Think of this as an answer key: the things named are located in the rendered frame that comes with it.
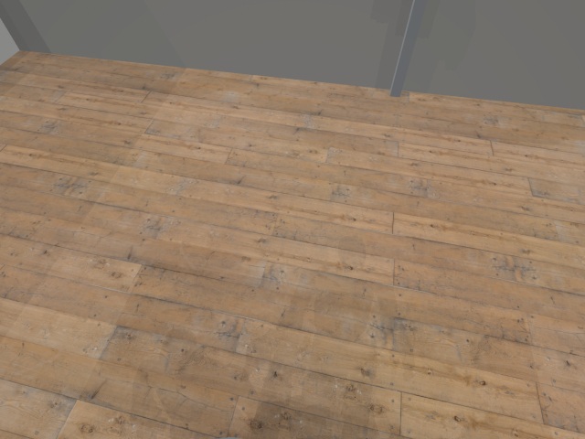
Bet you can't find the panel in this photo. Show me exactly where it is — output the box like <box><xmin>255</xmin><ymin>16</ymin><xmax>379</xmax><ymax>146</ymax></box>
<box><xmin>390</xmin><ymin>0</ymin><xmax>428</xmax><ymax>97</ymax></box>

